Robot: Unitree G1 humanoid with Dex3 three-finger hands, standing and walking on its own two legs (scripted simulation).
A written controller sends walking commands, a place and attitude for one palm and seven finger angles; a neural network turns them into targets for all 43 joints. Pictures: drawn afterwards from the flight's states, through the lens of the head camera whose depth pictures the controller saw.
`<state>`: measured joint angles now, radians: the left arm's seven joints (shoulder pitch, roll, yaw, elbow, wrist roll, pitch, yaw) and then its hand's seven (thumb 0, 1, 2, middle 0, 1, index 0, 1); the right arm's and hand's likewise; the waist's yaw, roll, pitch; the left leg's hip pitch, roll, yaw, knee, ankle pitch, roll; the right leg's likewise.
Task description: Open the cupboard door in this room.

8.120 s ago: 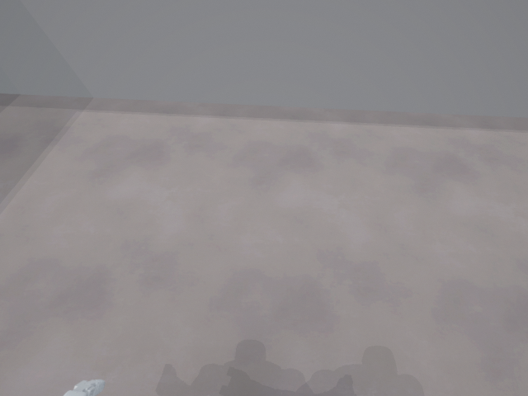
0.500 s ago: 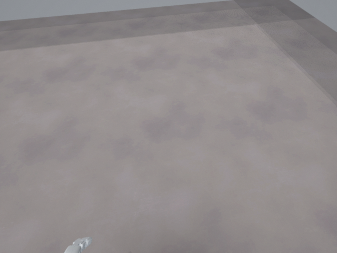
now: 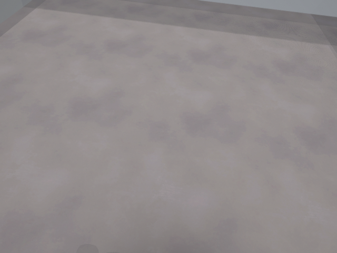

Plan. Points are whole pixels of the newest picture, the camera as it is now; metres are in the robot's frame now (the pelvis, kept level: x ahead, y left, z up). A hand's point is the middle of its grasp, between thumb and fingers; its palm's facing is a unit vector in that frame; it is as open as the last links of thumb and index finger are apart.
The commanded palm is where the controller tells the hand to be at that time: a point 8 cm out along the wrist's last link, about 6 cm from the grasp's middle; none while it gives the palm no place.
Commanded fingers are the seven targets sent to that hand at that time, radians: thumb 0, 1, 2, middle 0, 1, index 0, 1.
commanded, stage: turn or walk to find it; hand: left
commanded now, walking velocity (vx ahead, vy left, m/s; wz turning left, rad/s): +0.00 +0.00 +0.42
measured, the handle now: out of the picture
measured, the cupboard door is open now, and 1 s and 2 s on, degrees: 0 0 0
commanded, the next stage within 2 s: none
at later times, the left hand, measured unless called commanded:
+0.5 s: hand out of the picture +0.06 +0.19 -0.13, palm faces +0.20 -0.94 -0.28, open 7.4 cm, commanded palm none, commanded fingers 0.00 0.90 0.90 -0.20 -0.30 -0.20 -0.30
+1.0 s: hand out of the picture -0.16 +0.18 -0.18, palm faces +0.48 -0.84 -0.25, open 7.4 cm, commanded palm none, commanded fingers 0.00 0.90 0.90 -0.20 -0.30 -0.20 -0.30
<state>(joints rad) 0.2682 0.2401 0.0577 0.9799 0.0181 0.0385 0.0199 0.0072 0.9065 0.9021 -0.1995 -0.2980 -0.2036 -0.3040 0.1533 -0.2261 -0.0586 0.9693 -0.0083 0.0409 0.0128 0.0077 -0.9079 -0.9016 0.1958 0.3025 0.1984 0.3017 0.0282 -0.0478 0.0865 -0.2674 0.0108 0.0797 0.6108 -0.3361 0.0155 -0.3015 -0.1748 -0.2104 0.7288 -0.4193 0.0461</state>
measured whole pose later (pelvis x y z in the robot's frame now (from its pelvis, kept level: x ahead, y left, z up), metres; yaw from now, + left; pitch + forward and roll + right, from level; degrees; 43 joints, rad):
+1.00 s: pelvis -0.08 -0.01 +0.00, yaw +26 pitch -1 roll +0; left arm 0.27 0.25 0.07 1.00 0.02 0.06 0.02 0.01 0.91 0.90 -0.20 -0.30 -0.20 -0.30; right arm 0.15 -0.21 -0.05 0.96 -0.01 0.03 0.01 0.01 -0.91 -0.90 0.20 0.30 0.20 0.30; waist 0.04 -0.06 0.08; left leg -0.25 0.00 0.07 0.60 -0.35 0.03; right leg -0.38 -0.15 -0.16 0.82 -0.47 0.05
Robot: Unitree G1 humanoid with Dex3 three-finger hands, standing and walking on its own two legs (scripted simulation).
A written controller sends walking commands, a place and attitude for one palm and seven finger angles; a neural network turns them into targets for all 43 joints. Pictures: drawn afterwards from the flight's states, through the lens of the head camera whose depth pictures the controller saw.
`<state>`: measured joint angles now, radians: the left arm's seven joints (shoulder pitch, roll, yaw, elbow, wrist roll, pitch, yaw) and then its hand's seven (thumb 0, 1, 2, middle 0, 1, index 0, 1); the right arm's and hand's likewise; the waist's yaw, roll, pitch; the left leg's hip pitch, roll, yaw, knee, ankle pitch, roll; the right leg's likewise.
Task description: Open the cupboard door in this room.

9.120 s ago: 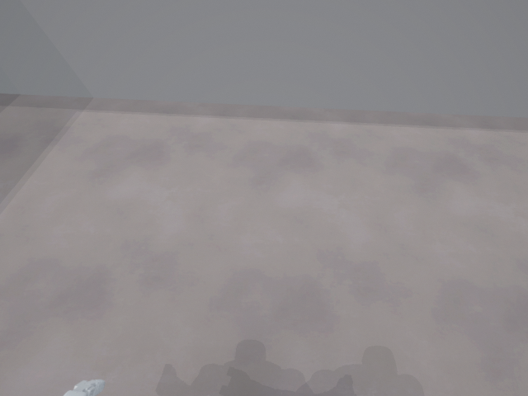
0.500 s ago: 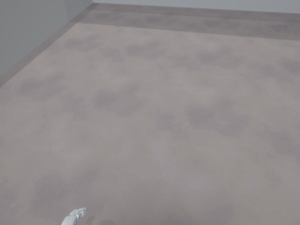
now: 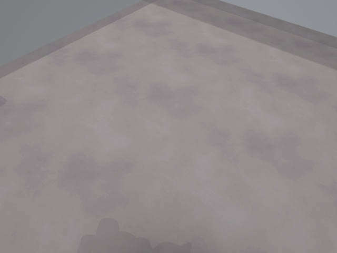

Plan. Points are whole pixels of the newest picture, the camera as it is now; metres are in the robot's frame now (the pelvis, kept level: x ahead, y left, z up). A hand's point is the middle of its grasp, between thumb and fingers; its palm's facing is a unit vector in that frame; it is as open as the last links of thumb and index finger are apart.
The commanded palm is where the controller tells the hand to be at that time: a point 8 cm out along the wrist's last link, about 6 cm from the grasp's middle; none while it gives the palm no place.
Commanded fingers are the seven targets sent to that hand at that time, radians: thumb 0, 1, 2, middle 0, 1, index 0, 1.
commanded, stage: turn or walk to find it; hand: left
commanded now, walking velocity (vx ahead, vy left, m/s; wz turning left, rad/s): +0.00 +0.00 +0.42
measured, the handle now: out of the picture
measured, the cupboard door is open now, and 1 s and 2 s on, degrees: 0 0 0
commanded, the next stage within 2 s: stand and wait in 1.10 s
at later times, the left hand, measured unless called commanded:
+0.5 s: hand out of the picture +0.06 +0.18 -0.13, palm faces +0.20 -0.94 -0.29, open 7.3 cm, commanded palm none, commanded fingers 0.00 0.90 0.90 -0.20 -0.30 -0.20 -0.30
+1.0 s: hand out of the picture -0.13 +0.20 -0.17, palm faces +0.46 -0.85 -0.26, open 7.4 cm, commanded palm none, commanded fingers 0.00 0.90 0.90 -0.20 -0.30 -0.20 -0.30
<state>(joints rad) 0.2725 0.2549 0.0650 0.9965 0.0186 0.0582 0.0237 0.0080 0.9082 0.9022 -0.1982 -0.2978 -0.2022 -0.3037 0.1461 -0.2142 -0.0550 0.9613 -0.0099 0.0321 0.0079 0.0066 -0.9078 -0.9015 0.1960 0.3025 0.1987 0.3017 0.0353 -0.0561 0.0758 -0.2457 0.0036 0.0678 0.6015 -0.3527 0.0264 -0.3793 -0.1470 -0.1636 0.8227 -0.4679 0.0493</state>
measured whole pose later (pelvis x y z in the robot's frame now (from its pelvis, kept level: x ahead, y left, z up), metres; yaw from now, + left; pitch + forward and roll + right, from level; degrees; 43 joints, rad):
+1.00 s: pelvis -0.06 -0.01 +0.00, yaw +25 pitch -1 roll +0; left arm 0.25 0.26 0.07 1.00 0.02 0.07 0.02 0.01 0.91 0.90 -0.20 -0.30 -0.20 -0.30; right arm 0.14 -0.20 -0.05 0.95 -0.02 0.03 0.00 0.01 -0.91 -0.90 0.20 0.30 0.20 0.30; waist 0.03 -0.05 0.08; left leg -0.26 0.00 0.06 0.58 -0.31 0.03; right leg -0.41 -0.12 -0.12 0.98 -0.49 0.06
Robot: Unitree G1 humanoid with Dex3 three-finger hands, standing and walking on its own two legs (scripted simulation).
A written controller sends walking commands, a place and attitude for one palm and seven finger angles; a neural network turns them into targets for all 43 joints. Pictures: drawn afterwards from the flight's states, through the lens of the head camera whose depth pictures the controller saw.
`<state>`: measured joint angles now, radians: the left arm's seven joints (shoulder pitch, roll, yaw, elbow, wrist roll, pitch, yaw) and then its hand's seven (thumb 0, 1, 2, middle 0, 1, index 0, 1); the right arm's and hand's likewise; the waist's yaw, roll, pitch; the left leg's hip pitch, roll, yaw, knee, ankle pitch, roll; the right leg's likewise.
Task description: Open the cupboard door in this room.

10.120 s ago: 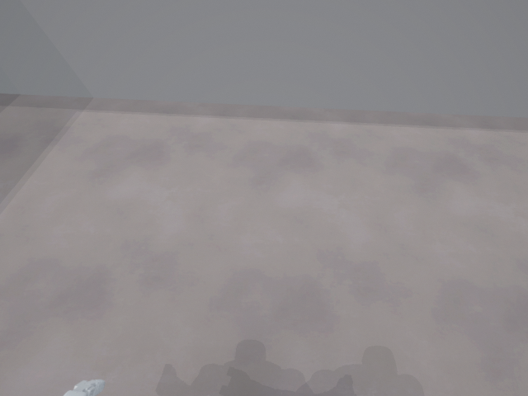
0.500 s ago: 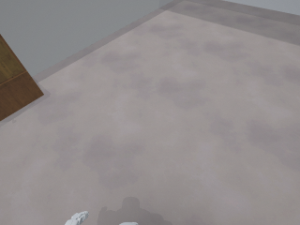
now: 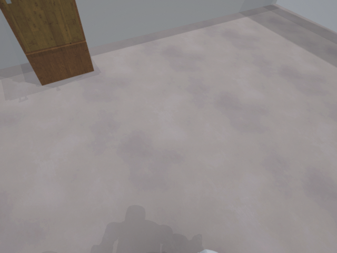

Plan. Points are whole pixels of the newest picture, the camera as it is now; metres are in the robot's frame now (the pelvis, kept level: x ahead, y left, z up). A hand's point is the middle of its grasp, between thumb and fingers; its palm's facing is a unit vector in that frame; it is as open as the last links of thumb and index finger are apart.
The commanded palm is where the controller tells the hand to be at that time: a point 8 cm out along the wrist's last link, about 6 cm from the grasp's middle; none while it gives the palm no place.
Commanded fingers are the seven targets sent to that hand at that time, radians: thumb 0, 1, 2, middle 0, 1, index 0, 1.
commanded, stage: turn or walk to find it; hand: left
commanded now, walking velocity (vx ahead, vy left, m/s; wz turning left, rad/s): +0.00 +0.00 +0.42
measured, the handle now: out of the picture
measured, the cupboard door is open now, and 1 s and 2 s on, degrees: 0 0 0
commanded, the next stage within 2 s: stand and wait in 0.10 s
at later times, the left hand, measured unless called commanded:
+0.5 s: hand out of the picture +0.01 +0.14 -0.14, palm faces +0.14 -0.96 -0.26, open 7.2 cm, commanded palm none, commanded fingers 0.00 0.90 0.90 -0.20 -0.30 -0.20 -0.30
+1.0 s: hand out of the picture -0.08 +0.19 -0.16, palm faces +0.34 -0.91 -0.25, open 7.4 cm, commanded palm none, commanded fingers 0.00 0.90 0.90 -0.20 -0.30 -0.20 -0.30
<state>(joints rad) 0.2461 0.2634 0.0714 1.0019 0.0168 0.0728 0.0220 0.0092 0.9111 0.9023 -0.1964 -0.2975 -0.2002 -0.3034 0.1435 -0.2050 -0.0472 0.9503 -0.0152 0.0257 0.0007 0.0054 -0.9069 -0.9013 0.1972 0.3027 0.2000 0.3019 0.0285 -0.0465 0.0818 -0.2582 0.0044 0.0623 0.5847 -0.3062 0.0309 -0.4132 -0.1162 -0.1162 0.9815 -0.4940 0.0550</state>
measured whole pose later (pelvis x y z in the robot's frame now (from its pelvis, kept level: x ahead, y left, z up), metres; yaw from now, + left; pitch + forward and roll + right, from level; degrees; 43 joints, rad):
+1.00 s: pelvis -0.07 -0.02 +0.01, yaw +17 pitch -1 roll +0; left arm 0.19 0.22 0.06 1.01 0.01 0.05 0.02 0.01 0.91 0.90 -0.20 -0.30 -0.20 -0.30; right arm 0.20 -0.18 -0.05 1.01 -0.02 0.02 -0.01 0.01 -0.90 -0.90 0.20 0.30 0.20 0.30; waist 0.00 -0.01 0.05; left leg -0.23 -0.03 -0.02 0.46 -0.22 0.03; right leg -0.41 -0.07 -0.04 0.95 -0.44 0.07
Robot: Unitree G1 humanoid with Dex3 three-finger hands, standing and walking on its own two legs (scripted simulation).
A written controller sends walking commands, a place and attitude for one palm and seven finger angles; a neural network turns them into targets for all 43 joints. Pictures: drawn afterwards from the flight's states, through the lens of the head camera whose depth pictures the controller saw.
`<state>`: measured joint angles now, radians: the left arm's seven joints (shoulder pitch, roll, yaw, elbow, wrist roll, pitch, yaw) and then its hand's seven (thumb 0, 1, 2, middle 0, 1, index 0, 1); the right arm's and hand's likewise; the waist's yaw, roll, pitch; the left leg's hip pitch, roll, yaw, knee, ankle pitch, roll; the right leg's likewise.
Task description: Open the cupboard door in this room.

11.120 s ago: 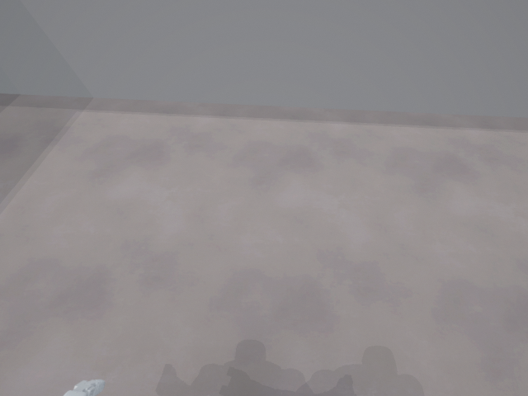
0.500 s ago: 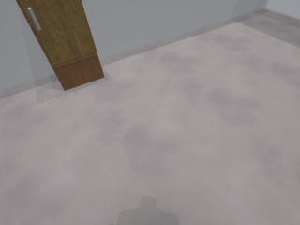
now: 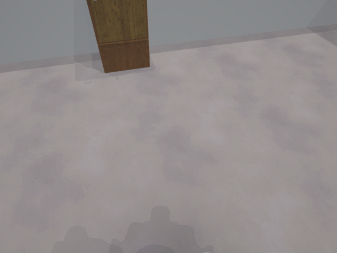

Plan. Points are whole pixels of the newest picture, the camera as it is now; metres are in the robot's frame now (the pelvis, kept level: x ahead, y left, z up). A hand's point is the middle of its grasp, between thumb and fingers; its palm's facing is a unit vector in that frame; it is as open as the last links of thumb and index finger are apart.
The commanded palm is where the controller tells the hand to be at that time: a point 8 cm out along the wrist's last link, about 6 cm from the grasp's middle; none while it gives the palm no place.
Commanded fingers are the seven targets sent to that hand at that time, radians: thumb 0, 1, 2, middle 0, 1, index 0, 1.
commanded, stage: turn or walk to find it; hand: left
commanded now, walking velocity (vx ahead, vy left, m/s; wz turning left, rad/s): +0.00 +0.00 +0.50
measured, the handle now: out of the picture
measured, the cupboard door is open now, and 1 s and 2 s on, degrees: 0 0 0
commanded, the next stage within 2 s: stand and wait in 0.30 s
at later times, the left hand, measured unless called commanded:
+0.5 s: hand out of the picture -0.06 +0.15 -0.15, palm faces +0.29 -0.93 -0.24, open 7.4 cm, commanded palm none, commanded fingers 0.00 0.90 0.90 -0.20 -0.30 -0.20 -0.30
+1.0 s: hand out of the picture +0.01 +0.20 -0.17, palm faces +0.32 -0.92 -0.22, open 7.3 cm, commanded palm none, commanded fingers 0.00 0.90 0.90 -0.20 -0.30 -0.20 -0.30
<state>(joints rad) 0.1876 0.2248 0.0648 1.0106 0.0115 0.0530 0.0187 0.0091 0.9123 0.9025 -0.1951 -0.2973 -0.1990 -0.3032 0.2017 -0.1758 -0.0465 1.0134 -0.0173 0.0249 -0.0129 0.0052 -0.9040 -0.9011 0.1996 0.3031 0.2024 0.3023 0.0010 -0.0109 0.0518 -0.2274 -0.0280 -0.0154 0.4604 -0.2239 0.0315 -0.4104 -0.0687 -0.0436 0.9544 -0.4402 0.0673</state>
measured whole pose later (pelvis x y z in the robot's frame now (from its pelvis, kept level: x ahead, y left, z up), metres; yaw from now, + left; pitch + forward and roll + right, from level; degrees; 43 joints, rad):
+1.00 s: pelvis +0.03 +0.02 -0.01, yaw +16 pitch -2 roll +1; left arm 0.25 0.15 0.01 1.09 0.02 -0.02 0.03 0.01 0.92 0.90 -0.19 -0.30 -0.20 -0.30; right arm 0.17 -0.18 -0.04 1.08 -0.01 0.02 -0.02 -0.01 -0.93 -0.90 0.20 0.30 0.20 0.30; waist 0.02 0.02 0.00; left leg -0.23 0.01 0.07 0.52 -0.27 0.00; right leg -0.21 -0.06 -0.12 0.55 -0.30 -0.01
